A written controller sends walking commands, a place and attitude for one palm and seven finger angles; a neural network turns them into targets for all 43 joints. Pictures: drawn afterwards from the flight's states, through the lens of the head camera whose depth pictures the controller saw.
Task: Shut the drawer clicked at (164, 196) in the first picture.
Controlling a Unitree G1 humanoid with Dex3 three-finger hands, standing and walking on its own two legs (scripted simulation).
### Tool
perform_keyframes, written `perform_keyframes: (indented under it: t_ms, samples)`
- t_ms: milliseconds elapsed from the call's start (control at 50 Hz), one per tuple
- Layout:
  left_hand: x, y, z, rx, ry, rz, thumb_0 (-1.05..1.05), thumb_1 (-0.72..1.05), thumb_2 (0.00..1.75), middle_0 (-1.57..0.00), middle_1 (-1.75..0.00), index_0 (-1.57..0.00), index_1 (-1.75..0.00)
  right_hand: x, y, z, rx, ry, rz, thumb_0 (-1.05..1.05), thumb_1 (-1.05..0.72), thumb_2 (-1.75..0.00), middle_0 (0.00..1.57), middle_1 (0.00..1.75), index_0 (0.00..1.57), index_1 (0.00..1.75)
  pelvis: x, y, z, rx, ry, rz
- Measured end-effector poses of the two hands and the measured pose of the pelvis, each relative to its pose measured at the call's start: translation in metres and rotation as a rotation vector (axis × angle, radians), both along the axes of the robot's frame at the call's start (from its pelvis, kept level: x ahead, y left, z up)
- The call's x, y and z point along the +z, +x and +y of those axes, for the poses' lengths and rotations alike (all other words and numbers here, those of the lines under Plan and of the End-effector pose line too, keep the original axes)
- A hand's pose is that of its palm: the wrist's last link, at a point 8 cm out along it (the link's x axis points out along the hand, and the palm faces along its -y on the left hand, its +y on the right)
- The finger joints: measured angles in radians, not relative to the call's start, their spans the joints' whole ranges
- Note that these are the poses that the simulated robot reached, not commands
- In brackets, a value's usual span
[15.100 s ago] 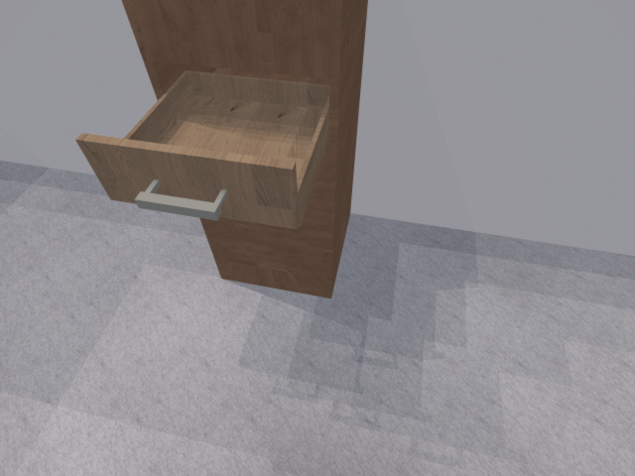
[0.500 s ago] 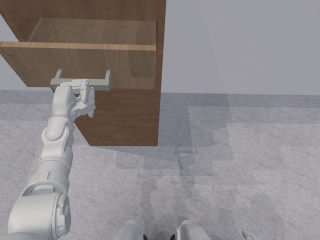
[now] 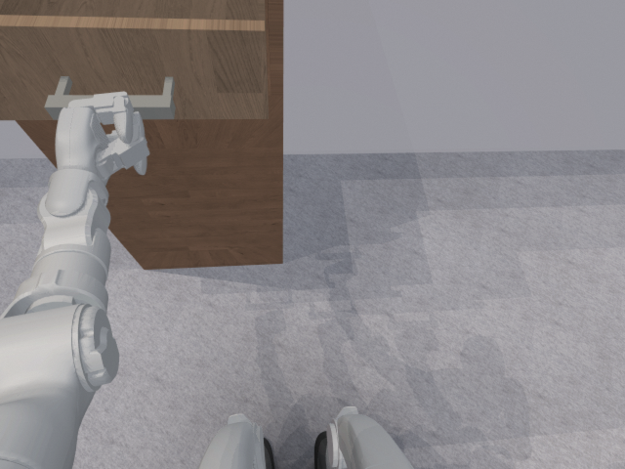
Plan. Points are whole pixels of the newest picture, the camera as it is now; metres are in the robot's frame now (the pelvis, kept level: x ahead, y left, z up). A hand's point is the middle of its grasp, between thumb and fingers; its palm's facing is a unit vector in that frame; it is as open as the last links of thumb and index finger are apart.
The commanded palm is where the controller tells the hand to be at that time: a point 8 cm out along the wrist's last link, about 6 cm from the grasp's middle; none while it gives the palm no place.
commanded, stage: push the drawer shut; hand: left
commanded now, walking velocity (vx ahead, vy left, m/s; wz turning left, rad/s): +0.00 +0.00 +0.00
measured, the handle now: (115, 95) +0.58 +0.21 +0.08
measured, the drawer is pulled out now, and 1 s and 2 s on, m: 0.06 0.00 0.00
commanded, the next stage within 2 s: pull the fist back off the drawer in 0.78 s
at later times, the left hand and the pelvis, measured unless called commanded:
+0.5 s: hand (143, 107) +0.56 +0.17 +0.08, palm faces +0.00 -1.00 -0.03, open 3.3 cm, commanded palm +0.55 +0.22 +0.08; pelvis +0.01 +0.00 +0.00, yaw -1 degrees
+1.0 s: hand (133, 102) +0.57 +0.19 +0.08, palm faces +0.00 -1.00 -0.03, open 3.3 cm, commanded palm +0.59 +0.20 +0.08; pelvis -0.01 +0.01 -0.02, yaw +0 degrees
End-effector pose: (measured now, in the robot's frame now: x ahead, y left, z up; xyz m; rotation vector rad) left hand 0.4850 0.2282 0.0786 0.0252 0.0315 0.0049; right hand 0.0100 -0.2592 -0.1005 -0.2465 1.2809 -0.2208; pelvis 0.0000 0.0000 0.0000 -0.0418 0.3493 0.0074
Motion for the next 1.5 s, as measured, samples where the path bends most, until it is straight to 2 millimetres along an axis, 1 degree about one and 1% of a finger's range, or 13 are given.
perform_keyframes:
  t_ms: [220, 560, 800, 1020, 1180, 1340, 1420, 1500]
  samples:
    - [0.003, 0.024, -0.003, 0.001, 0.002, 0.010, 0.05, 0.79, 0.90, -1.40, -1.60, -1.40, -1.60, 0.002, -0.016, -0.001, -0.032, -0.001, 0.059, 0.00, -0.91, -0.90, 0.20, 0.30, 0.20, 0.30, -0.001, 0.004, -0.002, -0.010, -0.006, 0.028]
    - [0.004, 0.059, 0.001, -0.003, 0.001, 0.024, 0.05, 0.74, 0.89, -1.40, -1.60, -1.40, -1.60, 0.005, -0.034, 0.005, -0.052, -0.018, 0.140, 0.00, -0.91, -0.90, 0.20, 0.30, 0.20, 0.30, -0.006, 0.007, 0.002, -0.005, -0.024, 0.076]
    - [0.002, 0.064, 0.013, -0.005, 0.011, 0.035, 0.00, 0.58, 0.90, -1.40, -1.60, -1.40, -1.60, 0.003, -0.055, 0.013, -0.029, -0.032, 0.196, 0.00, -0.91, -0.90, 0.20, 0.30, 0.20, 0.30, -0.014, -0.002, 0.008, 0.016, -0.045, 0.106]
    - [0.003, 0.065, 0.014, -0.007, 0.008, 0.037, 0.02, 0.57, 0.91, -1.40, -1.60, -1.40, -1.60, 0.006, -0.070, 0.019, -0.018, -0.052, 0.194, 0.00, -0.91, -0.90, 0.20, 0.30, 0.20, 0.30, -0.018, -0.013, 0.015, 0.022, -0.054, 0.116]
    - [0.002, 0.063, 0.012, -0.006, 0.000, 0.033, 0.03, 0.60, 0.90, -1.40, -1.60, -1.40, -1.60, 0.008, -0.078, 0.026, -0.020, -0.039, 0.200, 0.00, -0.91, -0.90, 0.20, 0.30, 0.20, 0.30, -0.018, -0.015, 0.019, 0.018, -0.056, 0.112]
    - [-0.001, 0.061, 0.008, -0.003, -0.006, 0.023, 0.00, 0.65, 0.89, -1.40, -1.60, -1.40, -1.60, 0.010, -0.074, 0.032, -0.037, -0.018, 0.197, 0.00, -0.91, -0.90, 0.20, 0.30, 0.20, 0.30, -0.014, -0.010, 0.020, 0.008, -0.050, 0.102]
    - [-0.001, 0.059, 0.005, -0.002, -0.009, 0.019, -0.01, 0.70, 0.89, -1.40, -1.60, -1.40, -1.60, 0.011, -0.065, 0.033, -0.046, -0.005, 0.186, 0.00, -0.91, -0.90, 0.20, 0.30, 0.20, 0.30, -0.010, -0.004, 0.021, -0.001, -0.044, 0.094]
    - [-0.002, 0.056, 0.000, 0.002, -0.009, 0.021, 0.00, 0.77, 0.89, -1.40, -1.60, -1.40, -1.60, 0.012, -0.051, 0.032, -0.053, 0.011, 0.167, 0.00, -0.91, -0.90, 0.20, 0.30, 0.20, 0.30, -0.004, 0.006, 0.020, -0.011, -0.037, 0.080]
